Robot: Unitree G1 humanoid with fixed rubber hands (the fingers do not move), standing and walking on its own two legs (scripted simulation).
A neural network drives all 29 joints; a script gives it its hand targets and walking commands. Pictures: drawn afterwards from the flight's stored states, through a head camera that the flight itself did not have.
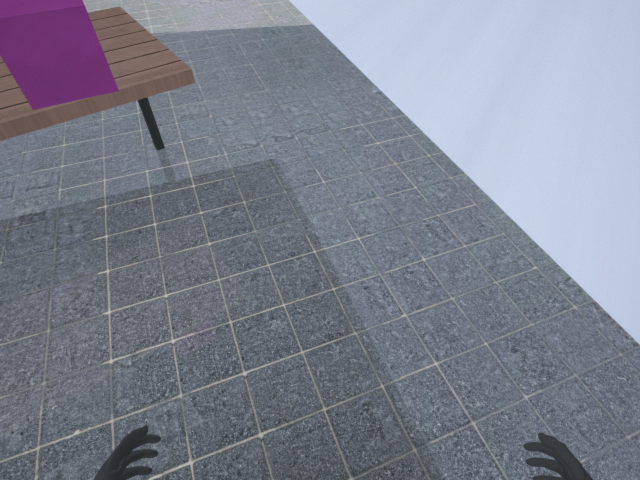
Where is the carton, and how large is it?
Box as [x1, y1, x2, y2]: [0, 0, 118, 109]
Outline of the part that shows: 0,0 0,55 33,109 118,90 82,0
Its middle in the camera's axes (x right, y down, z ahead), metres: -0.77 -0.57 +1.12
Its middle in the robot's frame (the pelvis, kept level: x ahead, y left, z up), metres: +1.21 +0.81 +0.02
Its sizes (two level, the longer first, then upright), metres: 0.274 0.230 0.229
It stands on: a table, 0.66 m high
